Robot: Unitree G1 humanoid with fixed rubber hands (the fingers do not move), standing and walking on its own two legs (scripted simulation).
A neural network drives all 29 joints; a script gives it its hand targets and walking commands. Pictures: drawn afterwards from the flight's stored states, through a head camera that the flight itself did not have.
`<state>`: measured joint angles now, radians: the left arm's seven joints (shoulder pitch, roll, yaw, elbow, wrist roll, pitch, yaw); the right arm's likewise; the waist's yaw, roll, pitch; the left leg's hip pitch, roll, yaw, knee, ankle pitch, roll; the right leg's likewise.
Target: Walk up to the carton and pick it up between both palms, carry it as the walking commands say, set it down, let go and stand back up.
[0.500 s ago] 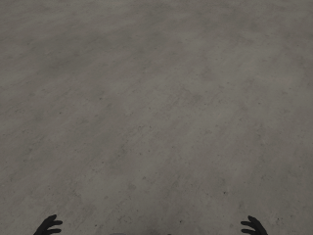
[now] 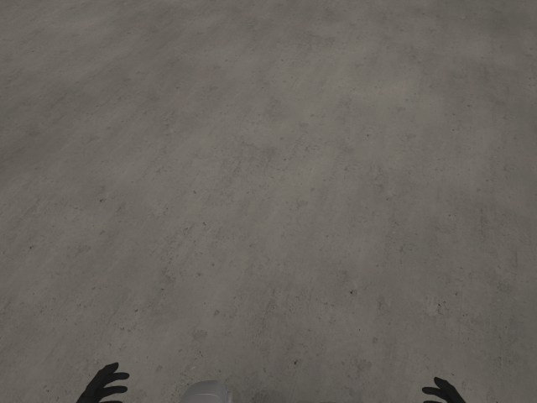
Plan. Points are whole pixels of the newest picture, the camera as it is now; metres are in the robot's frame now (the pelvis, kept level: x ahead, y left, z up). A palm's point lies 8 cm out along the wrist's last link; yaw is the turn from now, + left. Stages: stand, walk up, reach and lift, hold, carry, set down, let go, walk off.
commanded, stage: walk up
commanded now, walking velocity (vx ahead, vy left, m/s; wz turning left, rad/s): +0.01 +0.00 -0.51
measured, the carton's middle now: out of the picture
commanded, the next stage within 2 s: none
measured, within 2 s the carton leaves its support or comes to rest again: neither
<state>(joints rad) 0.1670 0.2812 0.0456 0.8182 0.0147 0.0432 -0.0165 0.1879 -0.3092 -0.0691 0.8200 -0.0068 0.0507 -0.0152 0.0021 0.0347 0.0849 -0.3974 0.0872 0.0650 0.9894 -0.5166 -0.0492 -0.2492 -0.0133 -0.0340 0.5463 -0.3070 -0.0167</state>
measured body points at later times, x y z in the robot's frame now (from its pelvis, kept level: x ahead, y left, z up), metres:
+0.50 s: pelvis +0.01 +0.04 +0.01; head +0.05 +0.06 +0.46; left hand +0.20 +0.27 -0.13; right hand -0.01 -0.25 -0.10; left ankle +0.04 +0.14 -0.73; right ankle -0.05 -0.09 -0.67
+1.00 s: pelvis -0.01 +0.02 +0.01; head +0.02 -0.01 +0.45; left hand +0.21 +0.22 -0.11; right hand -0.03 -0.28 -0.12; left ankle +0.06 +0.14 -0.69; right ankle -0.05 -0.08 -0.73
